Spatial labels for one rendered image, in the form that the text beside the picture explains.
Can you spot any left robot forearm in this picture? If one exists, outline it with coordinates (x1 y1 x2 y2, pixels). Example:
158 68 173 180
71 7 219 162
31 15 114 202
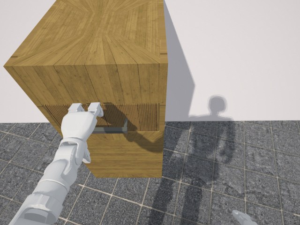
9 138 86 225

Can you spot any handle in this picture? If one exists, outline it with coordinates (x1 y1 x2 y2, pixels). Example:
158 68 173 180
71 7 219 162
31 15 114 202
92 119 128 134

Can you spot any robot left hand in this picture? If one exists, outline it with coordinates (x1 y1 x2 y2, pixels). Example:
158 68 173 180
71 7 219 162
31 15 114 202
61 102 104 163

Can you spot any cabinet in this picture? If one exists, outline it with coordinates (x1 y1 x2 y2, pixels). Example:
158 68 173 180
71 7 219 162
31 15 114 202
3 0 168 178

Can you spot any robot right hand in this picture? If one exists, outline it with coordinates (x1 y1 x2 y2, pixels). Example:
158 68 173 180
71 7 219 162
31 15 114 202
232 210 257 225

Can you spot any drawer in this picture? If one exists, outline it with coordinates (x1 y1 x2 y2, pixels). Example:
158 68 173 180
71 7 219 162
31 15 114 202
43 103 158 132

